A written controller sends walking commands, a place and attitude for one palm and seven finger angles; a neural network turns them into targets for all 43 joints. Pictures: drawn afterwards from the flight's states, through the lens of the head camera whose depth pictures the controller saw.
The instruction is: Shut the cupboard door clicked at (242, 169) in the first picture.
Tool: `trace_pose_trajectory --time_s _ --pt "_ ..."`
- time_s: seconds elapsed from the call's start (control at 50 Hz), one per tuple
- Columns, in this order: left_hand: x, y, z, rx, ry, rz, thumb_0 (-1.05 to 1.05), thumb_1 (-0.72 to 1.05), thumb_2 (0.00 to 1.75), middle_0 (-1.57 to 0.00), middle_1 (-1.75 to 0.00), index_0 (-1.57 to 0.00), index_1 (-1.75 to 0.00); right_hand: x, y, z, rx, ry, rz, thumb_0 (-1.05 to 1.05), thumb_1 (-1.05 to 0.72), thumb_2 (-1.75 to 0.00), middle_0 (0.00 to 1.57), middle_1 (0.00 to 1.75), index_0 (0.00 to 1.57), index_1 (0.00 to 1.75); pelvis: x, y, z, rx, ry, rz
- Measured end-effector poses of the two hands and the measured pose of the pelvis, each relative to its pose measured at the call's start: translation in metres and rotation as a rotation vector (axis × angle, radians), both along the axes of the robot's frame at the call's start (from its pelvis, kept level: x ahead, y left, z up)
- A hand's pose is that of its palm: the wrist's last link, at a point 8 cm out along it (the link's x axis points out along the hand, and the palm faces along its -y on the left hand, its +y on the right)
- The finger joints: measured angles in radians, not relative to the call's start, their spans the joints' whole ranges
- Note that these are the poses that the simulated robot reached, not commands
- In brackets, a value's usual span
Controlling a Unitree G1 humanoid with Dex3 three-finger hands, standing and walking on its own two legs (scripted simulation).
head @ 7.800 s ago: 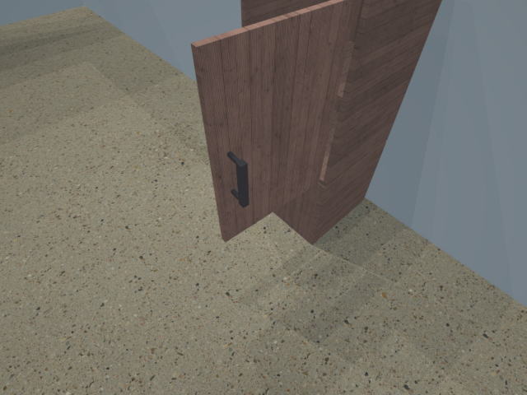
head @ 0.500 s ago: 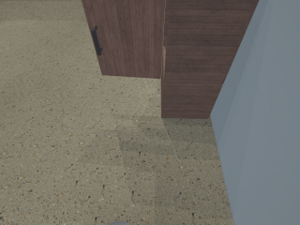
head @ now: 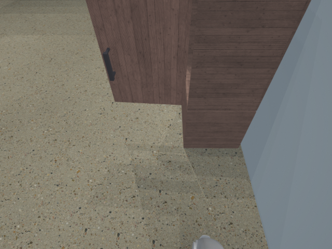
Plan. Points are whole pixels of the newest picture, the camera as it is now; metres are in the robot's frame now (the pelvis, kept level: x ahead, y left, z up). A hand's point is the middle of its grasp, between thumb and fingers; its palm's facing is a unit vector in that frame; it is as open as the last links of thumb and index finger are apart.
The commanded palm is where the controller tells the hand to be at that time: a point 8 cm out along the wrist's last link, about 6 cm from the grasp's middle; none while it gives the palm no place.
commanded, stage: take the last steps up to it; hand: left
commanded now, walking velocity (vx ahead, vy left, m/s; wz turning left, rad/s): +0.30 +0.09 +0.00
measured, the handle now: (110, 64) +0.88 +0.30 -0.07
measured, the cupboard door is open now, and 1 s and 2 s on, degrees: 86 86 86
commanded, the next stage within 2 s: come to a stop and stand still in 0.92 s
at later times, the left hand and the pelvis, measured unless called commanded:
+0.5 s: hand out of the picture +0.13 +0.16 -0.15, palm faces +0.13 -0.97 -0.19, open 7.2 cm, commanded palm none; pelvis +0.18 -0.01 +0.01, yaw +2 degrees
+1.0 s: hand (96, 160) +0.42 +0.27 -0.16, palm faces +0.03 -0.98 -0.22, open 7.3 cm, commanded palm none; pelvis +0.34 +0.09 +0.00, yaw +0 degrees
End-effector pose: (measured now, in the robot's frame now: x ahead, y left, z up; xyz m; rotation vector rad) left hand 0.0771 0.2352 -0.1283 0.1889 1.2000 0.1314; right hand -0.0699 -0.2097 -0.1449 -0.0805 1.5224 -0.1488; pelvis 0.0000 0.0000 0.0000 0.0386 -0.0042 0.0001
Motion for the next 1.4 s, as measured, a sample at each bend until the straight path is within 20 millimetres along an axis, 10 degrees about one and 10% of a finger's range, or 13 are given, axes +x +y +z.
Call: trace_pose_trajectory --time_s 0.16,0.42,0.58,0.7,0.9,1.1,1.24,1.4 --pt "0.107 -0.036 -0.001 0.009 -0.14 -0.047 0.0 0.91 0.9 -0.19 -0.3 -0.2 -0.3 0.017 -0.017 -0.015 0.04 0.157 -0.054 0.0 -0.91 -0.9 0.2 0.3 0.2 0.3 0.064 -0.025 -0.016 -0.006 -0.019 0.013" --pt "0.068 -0.029 0.009 0.006 0.104 0.12 -0.02 0.95 0.9 -0.2 -0.3 -0.2 -0.3 0.254 -0.041 0.009 -0.011 -0.198 0.068 0.0 -0.91 -0.9 0.2 0.3 0.2 0.3 0.149 -0.025 0.014 -0.015 0.011 0.028" --pt "0.038 -0.026 0.0 -0.077 0.309 0.227 0.0 0.92 0.9 -0.2 -0.3 -0.2 -0.3 0.388 0.002 0.017 -0.002 -0.333 0.193 0.0 -0.91 -0.9 0.2 0.3 0.2 0.3 0.207 0.011 0.009 -0.028 0.018 0.047" --pt "0.054 0.007 -0.022 -0.114 0.43 0.257 0.0 0.91 0.9 -0.2 -0.3 -0.21 -0.3 0.468 0.048 0.011 -0.035 -0.435 0.25 0.0 -0.91 -0.9 0.2 0.3 0.2 0.3 0.257 0.053 -0.012 -0.037 0.016 0.052" --pt "0.237 0.08 -0.014 -0.025 0.157 0.108 0.0 0.91 0.9 -0.19 -0.3 -0.2 -0.3 0.444 0.061 0.015 -0.09 -0.306 0.114 -0.02 -0.95 -0.9 0.21 0.3 0.21 0.3 0.311 0.083 0.003 -0.012 0.011 0.005" --pt "0.401 0.074 0.002 0.018 -0.093 -0.037 0.0 0.91 0.9 -0.19 -0.3 -0.2 -0.3 0.393 0.062 -0.005 -0.043 -0.054 0.002 -0.01 -0.92 -0.9 0.2 0.3 0.2 0.3 0.369 0.076 -0.004 0.009 -0.001 -0.013" --pt "0.423 0.051 -0.005 -0.007 -0.06 -0.067 0.0 0.91 0.9 -0.19 -0.3 -0.2 -0.3 0.407 0.073 -0.007 -0.013 -0.004 -0.055 0.0 -0.91 -0.9 0.2 0.3 0.2 0.3 0.389 0.07 -0.003 -0.031 0.007 -0.001" --pt "0.39 0.062 -0.019 -0.043 0.015 0.029 0.0 0.92 0.9 -0.2 -0.3 -0.21 -0.3 0.443 0.078 0.001 -0.053 -0.076 -0.01 0.0 -0.91 -0.9 0.2 0.3 0.2 0.3 0.388 0.081 -0.002 -0.024 0.001 -0.005"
